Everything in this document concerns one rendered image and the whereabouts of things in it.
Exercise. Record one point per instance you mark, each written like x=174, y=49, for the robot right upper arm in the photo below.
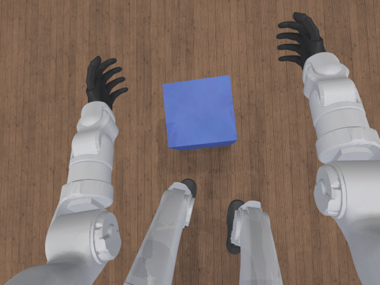
x=349, y=192

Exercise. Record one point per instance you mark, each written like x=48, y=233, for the carton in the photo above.
x=199, y=113

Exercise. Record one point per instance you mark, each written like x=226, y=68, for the robot right forearm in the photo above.
x=337, y=112

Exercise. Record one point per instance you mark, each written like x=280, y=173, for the robot left hand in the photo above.
x=97, y=89

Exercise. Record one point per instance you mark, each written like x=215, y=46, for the robot right foot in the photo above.
x=234, y=205

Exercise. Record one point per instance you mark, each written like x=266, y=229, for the robot left forearm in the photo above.
x=90, y=168

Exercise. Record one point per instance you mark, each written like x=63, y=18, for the robot right hand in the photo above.
x=310, y=42

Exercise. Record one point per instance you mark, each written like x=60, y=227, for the robot left foot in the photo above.
x=191, y=186

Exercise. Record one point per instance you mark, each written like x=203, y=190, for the robot foot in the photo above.
x=191, y=186
x=234, y=205

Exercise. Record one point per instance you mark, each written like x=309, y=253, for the robot left upper arm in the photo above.
x=78, y=246

